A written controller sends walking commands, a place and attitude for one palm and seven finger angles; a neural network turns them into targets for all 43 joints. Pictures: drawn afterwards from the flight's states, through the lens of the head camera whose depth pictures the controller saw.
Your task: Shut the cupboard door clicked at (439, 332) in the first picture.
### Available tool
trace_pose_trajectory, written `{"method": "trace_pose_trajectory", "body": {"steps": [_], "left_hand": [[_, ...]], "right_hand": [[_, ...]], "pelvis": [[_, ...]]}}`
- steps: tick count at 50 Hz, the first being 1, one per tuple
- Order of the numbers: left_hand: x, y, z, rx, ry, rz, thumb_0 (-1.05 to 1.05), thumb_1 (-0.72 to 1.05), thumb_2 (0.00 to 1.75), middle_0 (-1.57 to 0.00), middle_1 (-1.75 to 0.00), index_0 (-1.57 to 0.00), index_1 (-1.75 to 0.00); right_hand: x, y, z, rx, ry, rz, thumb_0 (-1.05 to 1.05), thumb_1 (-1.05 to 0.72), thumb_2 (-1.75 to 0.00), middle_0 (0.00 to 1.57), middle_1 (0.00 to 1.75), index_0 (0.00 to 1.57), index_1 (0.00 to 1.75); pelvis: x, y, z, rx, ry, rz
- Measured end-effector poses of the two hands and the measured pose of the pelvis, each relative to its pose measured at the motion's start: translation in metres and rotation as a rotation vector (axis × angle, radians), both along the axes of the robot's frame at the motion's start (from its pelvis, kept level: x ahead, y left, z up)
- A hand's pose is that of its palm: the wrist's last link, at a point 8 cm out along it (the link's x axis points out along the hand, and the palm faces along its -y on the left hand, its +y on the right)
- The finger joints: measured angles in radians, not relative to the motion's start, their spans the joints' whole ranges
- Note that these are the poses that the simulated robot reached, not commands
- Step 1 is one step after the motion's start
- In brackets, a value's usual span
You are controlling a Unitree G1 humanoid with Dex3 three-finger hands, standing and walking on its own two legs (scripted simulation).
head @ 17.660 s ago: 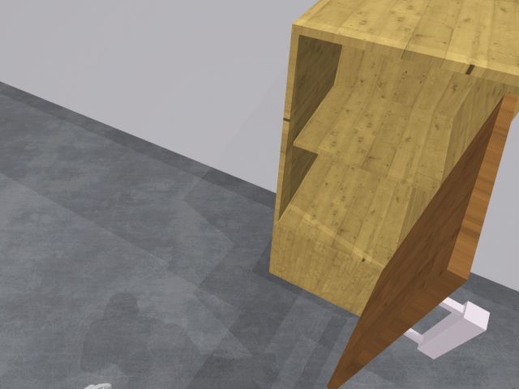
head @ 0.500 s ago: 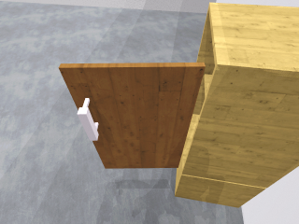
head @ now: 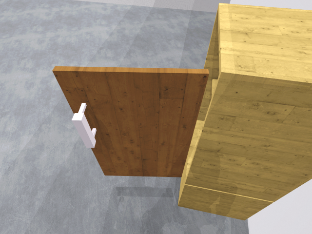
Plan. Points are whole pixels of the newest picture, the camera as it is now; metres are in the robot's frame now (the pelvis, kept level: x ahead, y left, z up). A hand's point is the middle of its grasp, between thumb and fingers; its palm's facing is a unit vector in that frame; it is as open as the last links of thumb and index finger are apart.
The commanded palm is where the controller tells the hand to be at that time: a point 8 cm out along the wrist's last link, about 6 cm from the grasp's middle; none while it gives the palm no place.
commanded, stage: come to a stop and stand still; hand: left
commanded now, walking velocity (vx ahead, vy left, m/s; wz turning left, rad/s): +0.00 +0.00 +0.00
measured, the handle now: (87, 125) +0.38 +0.23 +0.04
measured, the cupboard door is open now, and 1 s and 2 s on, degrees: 100 100 100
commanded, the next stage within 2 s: look again from close up in 0.06 s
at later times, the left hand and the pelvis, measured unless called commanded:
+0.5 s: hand out of the picture +0.00 +0.15 -0.17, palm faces +0.02 -0.98 -0.20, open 7.3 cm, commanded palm none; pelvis +0.01 -0.02 +0.00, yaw +0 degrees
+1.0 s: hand out of the picture -0.01 +0.15 -0.18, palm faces +0.05 -0.98 -0.21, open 7.3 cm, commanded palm none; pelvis -0.01 -0.02 +0.00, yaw +0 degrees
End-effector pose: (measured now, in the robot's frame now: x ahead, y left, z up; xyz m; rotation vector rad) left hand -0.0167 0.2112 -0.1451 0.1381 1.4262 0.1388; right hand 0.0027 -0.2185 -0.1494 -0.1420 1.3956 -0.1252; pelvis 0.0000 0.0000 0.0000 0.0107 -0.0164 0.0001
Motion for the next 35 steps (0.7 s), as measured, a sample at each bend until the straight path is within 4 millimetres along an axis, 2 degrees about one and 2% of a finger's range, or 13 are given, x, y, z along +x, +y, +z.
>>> {"method": "trace_pose_trajectory", "body": {"steps": [19,35], "left_hand": [[0.015,-0.005,0.002,0.021,-0.026,0.001,0.01,0.92,0.89,-0.20,-0.29,-0.20,-0.30],[0.009,-0.015,0.002,0.013,-0.021,0.015,0.01,0.92,0.89,-0.20,-0.29,-0.20,-0.30]], "right_hand": [[-0.003,-0.005,-0.002,0.016,0.024,-0.009,0.01,-0.92,-0.90,0.20,0.30,0.20,0.30],[-0.006,-0.009,-0.001,0.019,0.027,-0.009,0.01,-0.92,-0.90,0.20,0.30,0.20,0.30]], "pelvis": [[0.008,-0.012,0.000,0.002,0.000,0.002],[0.008,-0.019,0.001,0.002,-0.003,0.005]]}}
